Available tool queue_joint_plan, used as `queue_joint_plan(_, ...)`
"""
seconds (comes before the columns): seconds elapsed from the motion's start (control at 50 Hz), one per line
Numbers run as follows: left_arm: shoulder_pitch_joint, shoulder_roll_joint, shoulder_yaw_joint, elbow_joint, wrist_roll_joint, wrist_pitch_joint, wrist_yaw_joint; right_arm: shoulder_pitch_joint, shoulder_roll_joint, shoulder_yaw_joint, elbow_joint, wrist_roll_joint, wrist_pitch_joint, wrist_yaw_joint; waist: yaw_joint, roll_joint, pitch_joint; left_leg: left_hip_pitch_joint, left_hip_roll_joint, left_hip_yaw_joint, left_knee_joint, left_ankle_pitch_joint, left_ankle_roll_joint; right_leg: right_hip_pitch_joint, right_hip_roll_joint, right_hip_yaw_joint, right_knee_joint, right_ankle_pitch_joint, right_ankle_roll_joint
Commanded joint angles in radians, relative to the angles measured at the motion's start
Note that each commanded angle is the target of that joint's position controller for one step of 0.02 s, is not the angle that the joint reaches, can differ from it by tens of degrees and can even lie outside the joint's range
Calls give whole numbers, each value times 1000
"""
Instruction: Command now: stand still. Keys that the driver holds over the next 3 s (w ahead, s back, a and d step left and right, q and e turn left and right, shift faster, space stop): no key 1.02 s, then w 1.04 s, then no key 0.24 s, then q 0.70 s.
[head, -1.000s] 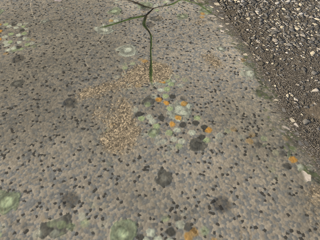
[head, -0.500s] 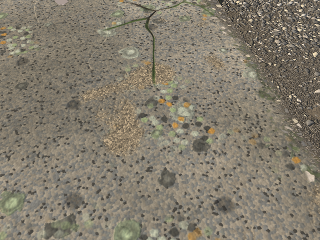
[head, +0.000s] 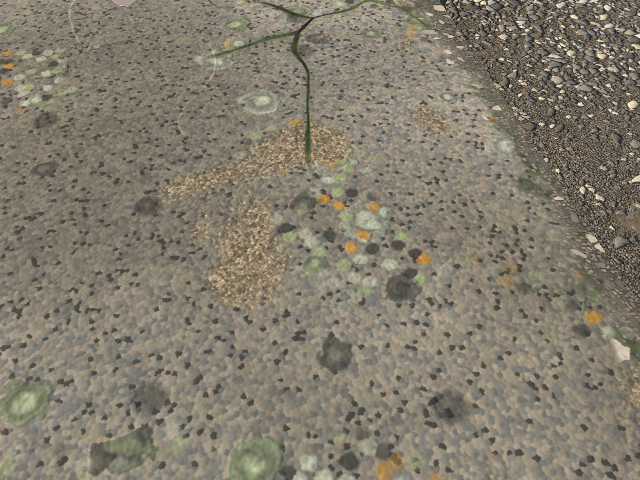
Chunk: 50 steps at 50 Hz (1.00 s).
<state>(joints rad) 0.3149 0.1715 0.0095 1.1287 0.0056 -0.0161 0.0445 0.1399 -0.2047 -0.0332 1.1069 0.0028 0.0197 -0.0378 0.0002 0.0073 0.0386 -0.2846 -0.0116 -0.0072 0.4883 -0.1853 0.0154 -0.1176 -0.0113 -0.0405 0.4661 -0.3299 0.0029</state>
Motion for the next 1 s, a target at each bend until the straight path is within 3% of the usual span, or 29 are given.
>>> queue_joint_plan(0.02, 84, 87, 13, -7, -1, -4, 3, 4, -99, -14, -30, 0, -7, -3, 0, -9, 5, 111, 40, -45, -63, 108, 39, -142, -25, 26, -111, 79, -16)
queue_joint_plan(1.0, 169, 52, 20, -19, -4, -10, 3, 68, -75, -14, -20, 5, -9, -11, 0, -13, 21, 112, 39, -42, -45, 145, 35, -149, -23, 27, -109, 102, -21)
